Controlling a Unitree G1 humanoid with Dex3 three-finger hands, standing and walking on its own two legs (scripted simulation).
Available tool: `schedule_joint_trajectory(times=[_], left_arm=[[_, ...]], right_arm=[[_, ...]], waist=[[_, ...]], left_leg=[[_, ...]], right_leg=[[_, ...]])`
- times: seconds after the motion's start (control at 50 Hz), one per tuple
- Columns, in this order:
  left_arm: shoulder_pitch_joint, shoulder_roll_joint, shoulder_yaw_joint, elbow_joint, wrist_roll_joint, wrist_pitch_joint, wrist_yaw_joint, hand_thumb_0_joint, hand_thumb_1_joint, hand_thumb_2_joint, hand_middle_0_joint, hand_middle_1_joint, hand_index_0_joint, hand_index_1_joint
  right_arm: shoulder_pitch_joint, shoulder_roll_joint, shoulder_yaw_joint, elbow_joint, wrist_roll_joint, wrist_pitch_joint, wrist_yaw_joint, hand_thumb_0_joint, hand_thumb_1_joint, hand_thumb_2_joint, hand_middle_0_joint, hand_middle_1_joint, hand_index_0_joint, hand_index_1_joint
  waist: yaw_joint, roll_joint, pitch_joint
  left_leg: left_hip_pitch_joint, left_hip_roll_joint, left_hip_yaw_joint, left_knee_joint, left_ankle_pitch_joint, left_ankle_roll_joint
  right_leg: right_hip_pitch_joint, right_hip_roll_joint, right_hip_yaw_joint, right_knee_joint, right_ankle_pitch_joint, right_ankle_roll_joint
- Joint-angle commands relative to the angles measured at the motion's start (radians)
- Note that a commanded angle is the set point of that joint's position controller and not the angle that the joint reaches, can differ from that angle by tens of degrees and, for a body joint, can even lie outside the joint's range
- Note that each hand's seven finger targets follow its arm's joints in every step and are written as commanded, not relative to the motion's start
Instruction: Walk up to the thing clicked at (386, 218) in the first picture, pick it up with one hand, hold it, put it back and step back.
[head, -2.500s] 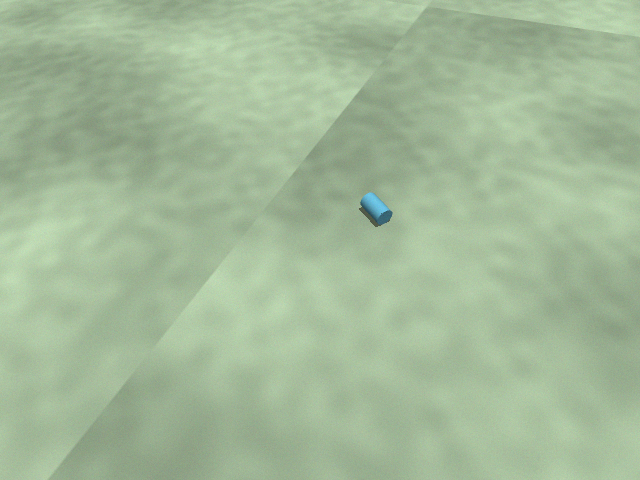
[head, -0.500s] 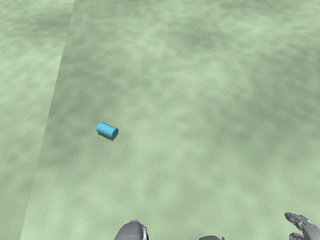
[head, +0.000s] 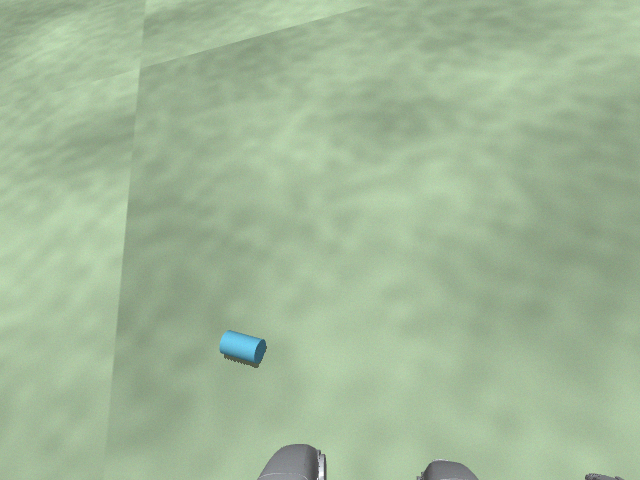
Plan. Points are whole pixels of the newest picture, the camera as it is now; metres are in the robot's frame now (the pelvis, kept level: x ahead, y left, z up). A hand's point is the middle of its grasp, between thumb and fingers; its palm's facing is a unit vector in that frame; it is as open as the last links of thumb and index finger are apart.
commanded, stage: walk up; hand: left
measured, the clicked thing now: (242, 346) +0.61 +0.40 -0.71
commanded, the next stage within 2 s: none
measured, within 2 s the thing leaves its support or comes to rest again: neither
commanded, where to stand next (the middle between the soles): +0.23 +0.26 m, yaw -16 degrees
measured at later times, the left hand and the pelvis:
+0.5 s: hand (21, 454) +0.19 +0.51 -0.12, palm faces -0.17 -0.84 -0.51, open 7.4 cm; pelvis +0.07 +0.22 +0.01, yaw -8 degrees
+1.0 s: hand out of the picture +0.28 +0.62 -0.14, palm faces -0.22 -0.87 -0.44, open 7.4 cm; pelvis +0.12 +0.37 -0.01, yaw -15 degrees
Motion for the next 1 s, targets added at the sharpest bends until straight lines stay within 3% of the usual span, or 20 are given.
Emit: schedule_joint_trajectory(times=[0.0, 0.14, 0.22, 0.24, 0.26, 0.28, 0.36, 0.42, 0.56, 0.6, 0.64, 0.66, 0.68, 0.7, 0.8, 0.86, 0.92, 0.94, 0.96, 0.98], left_arm=[[0.058, 0.363, 0.126, -0.059, 0.014, -0.032, 0.03, 0.0, 0.9, 0.9, -0.2, -0.3, -0.2, -0.3], [0.043, 0.455, 0.155, -0.049, 0.045, -0.024, 0.038, 0.0, 0.9, 0.9, -0.2, -0.3, -0.2, -0.3], [-0.047, 0.381, 0.129, -0.039, 0.042, -0.006, 0.044, 0.0, 0.9, 0.9, -0.2, -0.3, -0.2, -0.3], [0.003, 0.258, 0.088, -0.027, 0.035, 0.001, 0.05, 0.0, 0.9, 0.9, -0.2, -0.3, -0.2, -0.3], [0.023, 0.218, 0.064, -0.041, 0.019, 0.002, 0.062, 0.0, 0.9, 0.9, -0.2, -0.3, -0.2, -0.3], [0.01, 0.283, 0.072, -0.017, 0.021, 0.0, 0.076, 0.0, 0.9, 0.9, -0.2, -0.3, -0.2, -0.3], [0.063, 0.326, 0.091, 0.084, -0.027, 0.012, 0.048, 0.0, 0.9, 0.9, -0.2, -0.3, -0.2, -0.3], [0.063, 0.272, 0.076, 0.077, -0.028, 0.018, 0.026, 0.0, 0.9, 0.9, -0.2, -0.3, -0.2, -0.3], [0.02, 0.229, 0.062, 0.006, -0.006, 0.021, 0.02, 0.0, 0.9, 0.9, -0.2, -0.3, -0.2, -0.3], [0.061, 0.226, 0.072, 0.014, 0.001, 0.019, 0.021, 0.0, 0.9, 0.9, -0.2, -0.3, -0.2, -0.3], [0.195, 0.276, 0.103, 0.037, 0.007, 0.017, 0.03, 0.0, 0.9, 0.9, -0.2, -0.3, -0.2, -0.3], [0.225, 0.323, 0.121, 0.023, 0.005, 0.022, 0.037, 0.0, 0.9, 0.9, -0.2, -0.3, -0.2, -0.3], [0.137, 0.313, 0.11, -0.02, 0.003, 0.026, 0.037, 0.0, 0.9, 0.9, -0.2, -0.3, -0.2, -0.3], [0.043, 0.356, 0.12, -0.049, -0.003, 0.018, 0.052, 0.0, 0.9, 0.9, -0.2, -0.3, -0.2, -0.3], [-0.211, 0.242, 0.066, -0.056, 0.032, 0.012, -0.004, 0.0, 0.9, 0.9, -0.2, -0.3, -0.2, -0.3], [-0.19, 0.274, 0.085, -0.05, 0.062, 0.049, -0.045, 0.0, 0.9, 0.9, -0.2, -0.3, -0.2, -0.3], [-0.189, 0.262, 0.103, -0.077, 0.061, 0.115, -0.084, 0.0, 0.9, 0.9, -0.2, -0.3, -0.2, -0.3], [-0.153, 0.196, 0.088, -0.084, 0.065, 0.13, -0.086, 0.0, 0.9, 0.9, -0.2, -0.3, -0.2, -0.3], [-0.138, 0.13, 0.071, -0.11, 0.057, 0.137, -0.088, 0.0, 0.9, 0.9, -0.2, -0.3, -0.2, -0.3], [-0.144, 0.203, 0.089, -0.106, 0.061, 0.153, -0.086, 0.0, 0.9, 0.9, -0.2, -0.3, -0.2, -0.3]], right_arm=[[0.035, -0.186, -0.082, -0.093, -0.008, -0.013, -0.006, 0.0, -0.9, -0.9, 0.2, 0.3, 0.2, 0.3], [-0.028, -0.204, -0.099, -0.134, -0.007, -0.016, 0.013, 0.0, -0.9, -0.9, 0.2, 0.3, 0.2, 0.3], [0.22, -0.222, -0.126, -0.052, -0.017, -0.043, -0.001, 0.0, -0.9, -0.9, 0.2, 0.3, 0.2, 0.3], [0.281, -0.283, -0.14, -0.039, -0.03, -0.053, -0.013, 0.0, -0.9, -0.9, 0.2, 0.3, 0.2, 0.3], [0.18, -0.363, -0.144, -0.07, -0.011, -0.064, -0.021, 0.0, -0.9, -0.9, 0.2, 0.3, 0.2, 0.3], [0.072, -0.427, -0.148, -0.081, 0.014, -0.067, -0.024, 0.0, -0.9, -0.9, 0.2, 0.3, 0.2, 0.3], [0.018, -0.238, -0.094, -0.091, 0.006, -0.082, -0.05, 0.0, -0.9, -0.9, 0.2, 0.3, 0.2, 0.3], [0.064, -0.206, -0.084, -0.069, 0.011, -0.093, -0.054, 0.0, -0.9, -0.9, 0.2, 0.3, 0.2, 0.3], [0.116, -0.164, -0.077, -0.099, -0.003, -0.069, -0.057, 0.0, -0.9, -0.9, 0.2, 0.3, 0.2, 0.3], [0.08, -0.152, -0.074, -0.11, 0.007, -0.067, -0.059, 0.0, -0.9, -0.9, 0.2, 0.3, 0.2, 0.3], [-0.001, -0.139, -0.064, -0.133, 0.026, -0.075, -0.061, 0.0, -0.9, -0.9, 0.2, 0.3, 0.2, 0.3], [0.033, -0.097, -0.053, -0.126, 0.035, -0.079, -0.064, 0.0, -0.9, -0.9, 0.2, 0.3, 0.2, 0.3], [0.089, -0.137, -0.065, -0.112, 0.027, -0.062, -0.07, 0.0, -0.9, -0.9, 0.2, 0.3, 0.2, 0.3], [0.06, -0.215, -0.095, -0.122, 0.016, -0.037, -0.074, 0.0, -0.9, -0.9, 0.2, 0.3, 0.2, 0.3], [0.175, -0.147, -0.063, 0.046, 0.055, -0.065, -0.045, 0.0, -0.9, -0.9, 0.2, 0.3, 0.2, 0.3], [0.14, -0.135, -0.044, 0.074, 0.059, -0.097, -0.059, 0.0, -0.9, -0.9, 0.2, 0.3, 0.2, 0.3], [0.286, -0.172, -0.065, 0.157, 0.045, -0.134, -0.119, 0.0, -0.9, -0.9, 0.2, 0.3, 0.2, 0.3], [0.333, -0.218, -0.077, 0.169, 0.033, -0.15, -0.14, 0.0, -0.9, -0.9, 0.2, 0.3, 0.2, 0.3], [0.303, -0.325, -0.097, 0.142, 0.013, -0.164, -0.155, 0.0, -0.9, -0.9, 0.2, 0.3, 0.2, 0.3], [0.206, -0.405, -0.114, 0.093, 0.031, -0.166, -0.166, 0.0, -0.9, -0.9, 0.2, 0.3, 0.2, 0.3]], waist=[[-0.011, -0.244, -0.037], [0.003, -0.346, -0.06], [-0.152, -0.171, -0.164], [-0.188, 0.119, -0.124], [-0.123, 0.29, -0.06], [-0.081, 0.296, -0.03], [-0.015, 0.047, 0.07], [-0.026, 0.053, 0.027], [-0.051, -0.027, -0.115], [-0.003, -0.101, -0.127], [0.121, -0.166, -0.156], [0.153, -0.34, -0.2], [0.094, -0.27, -0.201], [0.083, -0.259, -0.129], [-0.042, -0.264, -0.003], [0.011, -0.443, 0.0], [-0.035, -0.339, -0.042], [-0.06, -0.17, -0.044], [-0.048, 0.026, -0.003], [-0.012, -0.061, 0.017]], left_leg=[[-0.069, 0.064, -0.028, 0.009, 0.108, -0.014], [-0.011, 0.073, 0.012, -0.187, -0.002, -0.005], [0.373, -0.013, 0.067, -0.538, -0.043, 0.015], [0.415, 0.088, -0.152, -0.744, -0.187, 0.018], [0.339, 0.283, -0.487, -0.926, -0.094, 0.033], [0.275, 0.341, -0.657, -1.008, -0.154, 0.127], [0.252, 0.174, -0.2, -0.808, 0.387, 0.016], [0.354, 0.141, -0.095, -0.788, 0.638, 0.049], [0.491, 0.179, -0.046, -0.738, 0.75, 0.103], [0.386, 0.178, -0.042, -0.662, 0.809, 0.057], [0.174, 0.087, 0.065, -0.405, 0.832, -0.083], [-0.021, -0.049, 0.117, -0.06, 0.303, -0.148], [-0.136, -0.062, -0.014, 0.088, -0.155, -0.162], [-0.208, 0.021, -0.141, 0.311, -0.2, -0.154], [0.197, -0.025, 0.03, -0.107, 0.098, -0.005], [0.187, -0.03, 0.123, -0.428, 0.093, -0.032], [0.332, -0.092, 0.208, -0.68, 0.239, -0.062], [0.369, -0.023, 0.078, -0.771, 0.223, -0.055], [0.337, 0.254, -0.374, -0.874, 0.101, 0.034], [0.215, 0.455, -0.625, -0.949, 0.014, 0.183]], right_leg=[[-0.048, -0.217, 0.321, -0.3, 0.004, -0.202], [-0.131, -0.192, 0.341, -0.237, -0.322, -0.197], [-0.274, -0.143, 0.212, 0.14, -0.102, -0.109], [-0.421, 0.01, 0.115, 0.46, -0.179, -0.048], [-0.585, 0.137, 0.09, 0.589, -0.353, -0.017], [-0.537, 0.052, 0.142, 0.657, -0.331, -0.055], [-0.409, -0.002, 0.141, 0.561, -0.111, -0.033], [-0.312, 0.007, 0.082, 0.399, -0.092, -0.024], [-0.119, 0.012, -0.013, 0.066, -0.064, -0.021], [0.065, 0.008, 0.017, -0.065, 0.002, -0.045], [0.387, -0.028, 0.068, -0.24, 0.152, -0.117], [0.509, -0.256, 0.408, -0.294, 0.255, -0.254], [0.448, -0.454, 0.667, -0.317, 0.177, -0.367], [0.309, -0.624, 0.863, -0.384, -0.036, -0.475], [-0.2, -0.111, 0.184, -0.367, -0.306, -0.175], [-0.119, -0.049, 0.129, -0.282, -0.374, -0.159], [-0.121, -0.016, 0.103, 0.008, -0.236, -0.144], [-0.178, 0.031, 0.092, 0.222, -0.185, -0.108], [-0.375, 0.11, 0.149, 0.386, -0.328, -0.05], [-0.374, 0.061, 0.228, 0.487, -0.274, -0.028]])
